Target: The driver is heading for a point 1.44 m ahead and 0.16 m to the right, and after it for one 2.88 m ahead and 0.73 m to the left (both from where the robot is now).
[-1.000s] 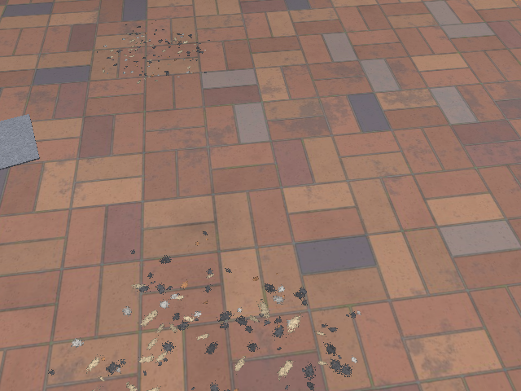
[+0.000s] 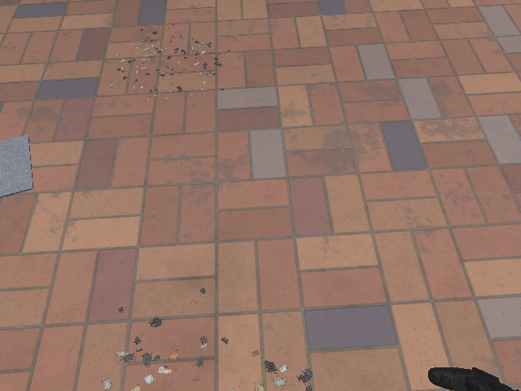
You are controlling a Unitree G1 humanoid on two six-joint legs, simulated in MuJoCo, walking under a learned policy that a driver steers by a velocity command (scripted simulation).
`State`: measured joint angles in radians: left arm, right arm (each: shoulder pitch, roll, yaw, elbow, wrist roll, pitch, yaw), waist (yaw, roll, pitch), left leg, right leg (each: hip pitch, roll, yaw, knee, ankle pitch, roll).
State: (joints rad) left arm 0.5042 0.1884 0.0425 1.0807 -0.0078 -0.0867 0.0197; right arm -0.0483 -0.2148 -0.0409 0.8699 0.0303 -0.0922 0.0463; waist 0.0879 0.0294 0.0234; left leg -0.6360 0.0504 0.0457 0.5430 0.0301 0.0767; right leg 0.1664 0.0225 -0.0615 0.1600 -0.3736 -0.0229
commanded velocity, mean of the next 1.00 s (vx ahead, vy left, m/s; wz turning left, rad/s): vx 0.27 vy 0.00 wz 0.00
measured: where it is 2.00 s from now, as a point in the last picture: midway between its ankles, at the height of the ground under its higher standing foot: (296, 378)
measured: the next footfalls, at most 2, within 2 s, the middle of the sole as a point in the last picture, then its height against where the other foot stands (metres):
left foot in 0.06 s outside the picture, level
right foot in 0.54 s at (347, 370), level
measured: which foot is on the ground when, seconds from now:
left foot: up 0.00-0.04, down 0.06-0.56, up 0.58-0.84, down 0.86-1.00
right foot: down 0.00-0.08, up 0.10-0.52, down 0.54-1.00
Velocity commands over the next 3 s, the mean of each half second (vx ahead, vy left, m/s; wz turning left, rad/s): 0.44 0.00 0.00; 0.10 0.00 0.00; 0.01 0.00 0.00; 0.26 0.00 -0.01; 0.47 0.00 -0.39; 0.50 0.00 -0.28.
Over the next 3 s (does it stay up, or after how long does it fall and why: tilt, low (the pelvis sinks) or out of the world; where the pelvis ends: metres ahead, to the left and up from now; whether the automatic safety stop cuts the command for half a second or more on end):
stays up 1.11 -0.05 0.02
